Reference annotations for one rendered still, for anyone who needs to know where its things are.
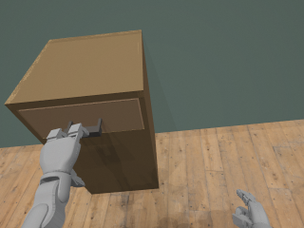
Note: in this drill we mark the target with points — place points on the left robot forearm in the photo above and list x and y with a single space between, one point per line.
50 200

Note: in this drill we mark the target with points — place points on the cabinet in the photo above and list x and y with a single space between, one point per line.
91 69

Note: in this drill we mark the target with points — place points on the robot left hand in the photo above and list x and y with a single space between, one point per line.
61 151

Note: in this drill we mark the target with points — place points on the drawer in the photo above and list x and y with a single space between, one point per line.
117 115

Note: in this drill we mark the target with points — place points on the handle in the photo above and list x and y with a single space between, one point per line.
94 131

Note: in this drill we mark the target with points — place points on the robot right hand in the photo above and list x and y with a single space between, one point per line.
246 218

